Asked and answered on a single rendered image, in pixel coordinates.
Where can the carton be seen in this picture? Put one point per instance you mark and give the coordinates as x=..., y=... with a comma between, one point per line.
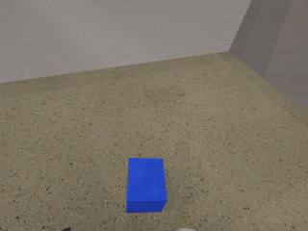
x=146, y=185

